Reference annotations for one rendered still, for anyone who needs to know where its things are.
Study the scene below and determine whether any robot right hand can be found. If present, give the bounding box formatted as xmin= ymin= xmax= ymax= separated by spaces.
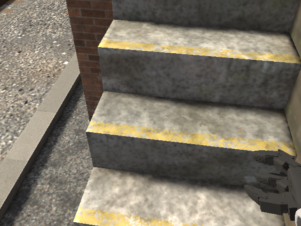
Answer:
xmin=244 ymin=149 xmax=301 ymax=221

